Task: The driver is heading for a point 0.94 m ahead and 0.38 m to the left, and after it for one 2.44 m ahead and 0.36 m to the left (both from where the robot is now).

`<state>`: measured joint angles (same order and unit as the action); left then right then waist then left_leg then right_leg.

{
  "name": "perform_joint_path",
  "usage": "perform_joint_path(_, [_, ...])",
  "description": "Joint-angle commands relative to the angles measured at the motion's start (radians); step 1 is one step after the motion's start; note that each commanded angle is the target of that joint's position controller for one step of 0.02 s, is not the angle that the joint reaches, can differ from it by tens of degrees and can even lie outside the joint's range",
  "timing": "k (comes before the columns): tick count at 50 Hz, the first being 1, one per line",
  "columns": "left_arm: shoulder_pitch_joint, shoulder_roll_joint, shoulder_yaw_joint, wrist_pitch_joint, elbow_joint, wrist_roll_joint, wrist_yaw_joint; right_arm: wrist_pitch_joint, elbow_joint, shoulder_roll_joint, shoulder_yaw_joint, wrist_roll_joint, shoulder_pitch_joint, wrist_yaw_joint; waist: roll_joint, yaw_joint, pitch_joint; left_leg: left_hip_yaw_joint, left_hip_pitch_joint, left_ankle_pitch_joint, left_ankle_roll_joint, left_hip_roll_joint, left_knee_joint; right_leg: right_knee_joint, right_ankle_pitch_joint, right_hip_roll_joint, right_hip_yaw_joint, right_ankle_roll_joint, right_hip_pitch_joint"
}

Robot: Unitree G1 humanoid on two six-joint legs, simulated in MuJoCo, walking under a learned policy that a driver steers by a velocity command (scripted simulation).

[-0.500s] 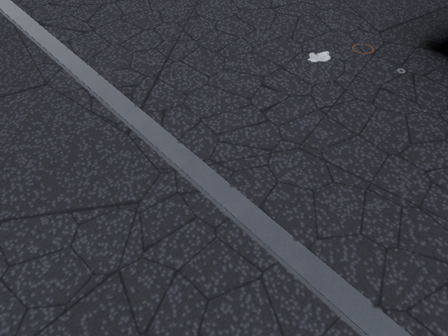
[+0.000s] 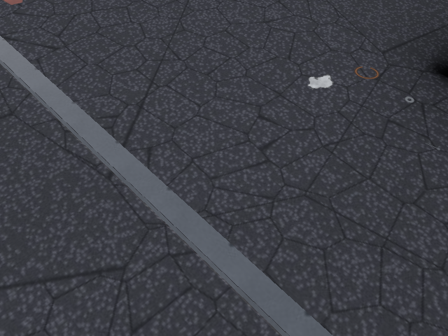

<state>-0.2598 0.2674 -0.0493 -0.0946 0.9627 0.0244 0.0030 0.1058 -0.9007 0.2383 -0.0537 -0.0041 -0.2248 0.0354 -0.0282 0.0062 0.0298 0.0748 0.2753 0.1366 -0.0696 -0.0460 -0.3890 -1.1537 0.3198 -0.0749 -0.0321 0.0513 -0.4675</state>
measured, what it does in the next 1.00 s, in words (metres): walks ahead, turning left: right foot, then left foot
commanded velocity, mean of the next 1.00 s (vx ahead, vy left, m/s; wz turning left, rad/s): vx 0.50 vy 0.00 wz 0.36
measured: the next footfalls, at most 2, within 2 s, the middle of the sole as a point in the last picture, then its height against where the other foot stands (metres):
right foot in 0.38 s outside the picture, level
left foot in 0.92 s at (175, 293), level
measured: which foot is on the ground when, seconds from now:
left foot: down 0.00-0.40, up 0.42-0.90, down 0.92-1.00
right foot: up 0.00-0.36, down 0.38-0.94, up 0.96-1.00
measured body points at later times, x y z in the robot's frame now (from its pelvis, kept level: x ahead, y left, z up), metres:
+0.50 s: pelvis +0.28 -0.06 -0.01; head +0.31 -0.07 +0.44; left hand +0.39 +0.21 -0.11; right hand +0.33 -0.33 -0.15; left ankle +0.16 +0.07 -0.65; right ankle +0.35 -0.16 -0.74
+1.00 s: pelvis +0.52 +0.05 -0.02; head +0.56 +0.07 +0.42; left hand +0.46 +0.33 -0.16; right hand +0.79 -0.13 -0.12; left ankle +0.57 +0.14 -0.74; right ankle +0.42 -0.16 -0.65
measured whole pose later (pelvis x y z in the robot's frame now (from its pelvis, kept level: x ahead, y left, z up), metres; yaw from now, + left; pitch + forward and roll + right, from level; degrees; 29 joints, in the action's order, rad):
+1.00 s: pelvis +0.52 +0.05 -0.02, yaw +25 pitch +1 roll -1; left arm -0.24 0.28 -0.07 -0.09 0.92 0.02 0.01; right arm 0.05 -0.74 0.28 -0.09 0.02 -0.12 0.04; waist 0.01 -0.02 0.07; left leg 0.05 0.47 0.20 -0.11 -0.04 -0.64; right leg -1.13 0.48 -0.08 0.05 -0.02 -0.23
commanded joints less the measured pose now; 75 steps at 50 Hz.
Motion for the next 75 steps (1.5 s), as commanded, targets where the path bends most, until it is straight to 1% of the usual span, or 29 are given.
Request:
perform_joint_path(1, [-0.060, 0.041, -0.019, 0.014, -0.035, -0.005, 0.006, 0.018, 0.026, 0.109, -0.022, 0.000, -0.029, -0.004, 0.088, -0.029, -0.051, -0.261, -0.128, -0.201, -0.170, 0.272, 0.240, 0.052, -0.074, -0.078, -0.032, -0.013, -0.126])
perform_joint_path(12, [0.326, 0.031, -0.011, -0.002, -0.162, -0.009, -0.019, -0.013, -0.053, 0.152, -0.031, 0.022, -0.206, -0.042, 0.083, 0.066, 0.059, -0.171, -0.224, -0.157, -0.133, 0.252, 0.251, 0.589, -0.406, -0.010, 0.015, -0.045, -0.189])
perform_joint_path(16, [0.313, 0.078, -0.023, -0.025, -0.177, -0.005, -0.036, -0.031, -0.057, 0.175, -0.046, 0.028, -0.194, -0.055, 0.110, 0.021, 0.038, -0.232, -0.292, -0.207, -0.107, 0.300, 0.152, 0.668, -0.308, 0.014, -0.003, -0.020, -0.089])
perform_joint_path(18, [0.122, 0.136, -0.055, -0.033, -0.125, -0.006, -0.028, -0.039, -0.042, 0.164, -0.042, 0.024, -0.157, -0.054, 0.113, -0.081, -0.075, -0.202, -0.250, -0.400, -0.070, 0.238, -0.052, 0.696, -0.265, 0.055, 0.035, 0.015, 0.195])
perform_joint_path(19, [-0.064, 0.199, -0.076, -0.035, -0.088, -0.022, -0.018, -0.039, -0.015, 0.122, -0.025, 0.012, -0.145, -0.052, 0.059, -0.152, -0.226, -0.156, -0.088, -0.270, -0.033, 0.171, -0.321, 0.648, -0.262, -0.065, -0.075, 0.070, 0.495])
perform_joint_path(20, [-0.175, 0.297, -0.101, -0.025, -0.067, -0.035, -0.014, -0.024, 0.004, -0.007, 0.009, 0.016, -0.269, -0.049, -0.197, -0.114, -0.386, -0.076, 0.307, 0.175, 0.044, 0.010, -0.705, 0.708, -0.126, -0.324, -0.487, 0.212, 0.882])
perform_joint_path(21, [-0.174, 0.209, -0.076, -0.022, -0.067, -0.030, -0.017, -0.009, -0.007, 0.049, -0.001, 0.038, -0.265, -0.046, -0.240, -0.124, -0.434, -0.205, 0.423, 0.450, 0.041, 0.018, -0.878, 0.832, 0.004, -0.357, -0.692, 0.234, 0.876])
perform_joint_path(22, [-0.085, 0.142, -0.055, -0.023, -0.085, -0.023, -0.015, -0.005, 0.016, 0.135, -0.026, 0.058, -0.185, -0.048, -0.165, -0.112, -0.271, -0.214, 0.498, 0.392, 0.027, 0.072, -0.935, 0.851, 0.043, -0.328, -0.542, 0.181, 0.743])
perform_joint_path(24, [0.051, 0.074, -0.034, -0.023, -0.098, -0.025, -0.016, -0.015, 0.035, 0.126, -0.034, 0.044, -0.100, -0.057, -0.063, -0.059, -0.106, -0.178, 0.443, 0.237, 0.021, 0.156, -0.862, 0.917, -0.056, -0.254, -0.306, 0.128, 0.459])
perform_joint_path(26, [0.100, 0.052, -0.030, -0.028, -0.090, -0.036, -0.017, -0.044, 0.034, 0.085, -0.041, 0.039, -0.129, -0.055, -0.097, -0.006, -0.054, -0.180, 0.343, 0.168, 0.019, 0.196, -0.799, 0.982, -0.128, -0.208, -0.163, 0.110, 0.316])
perform_joint_path(35, [0.041, 0.130, -0.056, -0.024, -0.056, -0.036, 0.016, -0.066, 0.125, 0.052, -0.037, 0.025, 0.068, -0.023, -0.016, -0.030, 0.030, -0.126, 0.416, -0.176, 0.041, 0.185, -0.444, 1.047, -0.338, -0.183, 0.142, 0.110, 0.352])
perform_joint_path(41, [-0.050, 0.171, -0.071, 0.013, -0.036, -0.011, 0.019, -0.067, 0.217, 0.052, -0.024, 0.028, 0.235, 0.015, -0.011, -0.080, 0.082, -0.034, 0.448, -0.077, 0.004, 0.153, -0.277, 0.972, -0.443, -0.236, 0.219, 0.090, 0.541])
perform_joint_path(43, [-0.030, 0.197, -0.078, 0.026, -0.045, -0.003, 0.020, -0.070, 0.234, 0.079, -0.036, 0.028, 0.211, 0.023, -0.042, -0.044, 0.042, 0.019, 0.354, 0.020, -0.029, 0.101, -0.261, 0.865, -0.731, -0.240, 0.251, 0.069, 0.574])
perform_joint_path(45, [0.004, 0.220, -0.083, 0.042, -0.057, 0.006, 0.023, -0.073, 0.201, 0.142, -0.073, 0.033, 0.029, 0.020, -0.057, 0.071, -0.072, 0.075, 0.094, 0.055, -0.081, 0.009, -0.218, 0.587, -1.006, -0.211, 0.289, 0.038, 0.546])
perform_joint_path(46, [0.003, 0.205, -0.075, 0.042, -0.065, 0.002, 0.024, -0.077, 0.154, 0.213, -0.111, 0.034, -0.142, 0.005, -0.017, 0.152, -0.164, 0.033, -0.190, -0.002, -0.122, -0.015, -0.162, 0.339, -0.891, -0.169, 0.302, -0.004, 0.397])
perform_joint_path(47, [-0.025, 0.096, -0.044, 0.030, -0.104, -0.040, 0.020, -0.083, 0.135, 0.323, -0.137, 0.035, -0.214, -0.018, 0.205, 0.117, -0.222, -0.365, -0.476, 0.018, -0.217, 0.221, -0.126, -0.016, -0.206, -0.067, 0.295, -0.060, 0.031])
perform_joint_path(48, [-0.044, 0.049, -0.019, -0.015, -0.151, -0.026, 0.007, -0.063, 0.176, 0.348, -0.126, 0.024, -0.188, -0.009, 0.272, 0.059, -0.379, -0.913, -0.664, 0.182, -0.389, 0.396, 0.062, -0.247, 0.297, 0.109, 0.052, -0.084, -0.238])
perform_joint_path(49, [0.086, 0.131, -0.038, -0.047, -0.176, 0.017, -0.005, -0.049, 0.171, 0.255, -0.098, 0.016, -0.192, 0.001, 0.137, 0.114, -0.319, -0.833, -0.645, 0.158, -0.325, 0.377, 0.117, -0.275, 0.228, 0.057, -0.053, -0.059, -0.353])
perform_joint_path(50, [0.116, 0.131, -0.037, -0.062, -0.187, 0.026, -0.009, -0.039, 0.169, 0.213, -0.086, 0.018, -0.153, 0.001, 0.119, 0.091, -0.208, -0.671, -0.529, 0.086, -0.284, 0.340, 0.105, -0.211, 0.137, 0.015, -0.041, -0.033, -0.377])
perform_joint_path(51, [0.107, 0.124, -0.038, -0.065, -0.167, 0.004, 0.000, -0.035, 0.185, 0.182, -0.077, 0.022, -0.072, -0.001, 0.037, 0.042, -0.145, -0.553, -0.375, -0.001, -0.246, 0.291, 0.104, -0.122, 0.064, -0.030, -0.045, -0.030, -0.309])
perform_joint_path(53, [0.077, 0.142, -0.054, -0.039, -0.155, -0.019, 0.003, -0.033, 0.215, 0.137, -0.058, 0.010, 0.011, -0.009, 0.060, -0.019, -0.100, -0.441, -0.183, -0.136, -0.219, 0.237, 0.140, -0.006, -0.006, -0.068, -0.051, -0.044, -0.173])
perform_joint_path(57, [0.148, 0.095, -0.046, -0.007, -0.194, -0.039, 0.007, -0.026, 0.208, 0.188, -0.070, 0.018, -0.038, -0.035, 0.053, -0.017, -0.059, -0.357, -0.080, -0.240, -0.222, 0.199, 0.178, 0.202, -0.141, -0.037, -0.021, -0.103, -0.166])
perform_joint_path(62, [0.319, 0.065, -0.027, -0.017, -0.251, -0.025, -0.009, -0.037, 0.191, 0.193, -0.071, 0.024, -0.103, -0.051, 0.112, 0.050, -0.016, -0.319, -0.035, -0.083, -0.154, 0.143, 0.165, 0.557, -0.412, 0.039, -0.010, -0.107, -0.088])
perform_joint_path(67, [0.353, 0.117, -0.037, -0.038, -0.286, -0.014, -0.029, -0.049, 0.172, 0.186, -0.071, 0.030, -0.147, -0.058, 0.138, 0.053, -0.017, -0.440, -0.139, -0.040, -0.133, 0.196, 0.053, 0.668, -0.344, 0.062, -0.045, -0.075, -0.036])
perform_joint_path(70, [0.194, 0.165, -0.062, -0.055, -0.253, -0.033, -0.023, -0.064, 0.197, 0.163, -0.064, 0.025, -0.103, -0.064, 0.167, -0.038, -0.082, -0.446, -0.153, -0.238, -0.070, 0.125, -0.153, 0.746, -0.317, 0.070, -0.015, -0.019, 0.186])
perform_joint_path(71, [0.066, 0.221, -0.076, -0.059, -0.245, -0.058, -0.017, -0.064, 0.230, 0.118, -0.046, 0.011, -0.085, -0.064, 0.094, -0.093, -0.222, -0.380, -0.046, -0.163, -0.021, 0.060, -0.404, 0.685, -0.483, -0.077, -0.127, 0.044, 0.439])
perform_joint_path(72, [-0.029, 0.288, -0.090, -0.044, -0.227, -0.078, -0.013, -0.059, 0.250, 0.055, -0.029, 0.025, -0.236, -0.068, -0.209, -0.043, -0.378, -0.255, 0.303, 0.383, 0.059, -0.088, -0.752, 0.690, -0.639, -0.338, -0.505, 0.219, 0.805])
perform_joint_path(73, [-0.031, 0.221, -0.075, -0.032, -0.229, -0.045, -0.020, -0.057, 0.238, 0.145, -0.038, 0.031, -0.299, -0.067, -0.265, -0.030, -0.422, -0.283, 0.411, 0.543, 0.083, -0.033, -0.935, 0.724, -0.589, -0.407, -0.680, 0.264, 0.816])
perform_joint_path(75, [0.074, 0.108, -0.039, -0.005, -0.265, -0.039, -0.013, -0.084, 0.248, 0.225, -0.064, 0.027, -0.142, -0.070, -0.069, -0.047, -0.214, -0.229, 0.443, 0.423, 0.118, 0.043, -0.978, 0.730, -0.677, -0.305, -0.346, 0.188, 0.581])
